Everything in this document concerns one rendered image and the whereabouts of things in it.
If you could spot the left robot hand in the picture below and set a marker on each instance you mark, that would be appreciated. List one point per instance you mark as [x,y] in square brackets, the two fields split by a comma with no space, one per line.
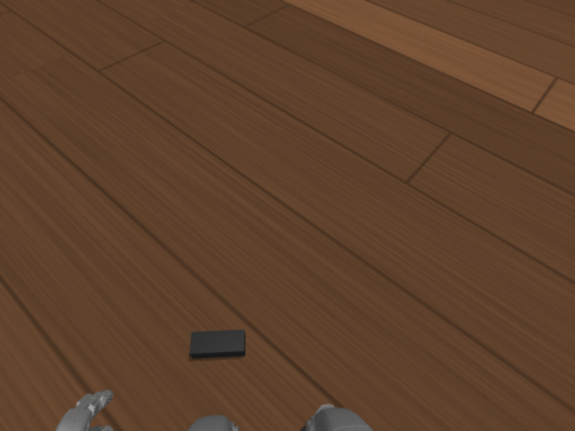
[79,418]

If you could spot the carton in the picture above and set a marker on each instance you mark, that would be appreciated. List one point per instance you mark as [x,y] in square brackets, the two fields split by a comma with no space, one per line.
[217,343]

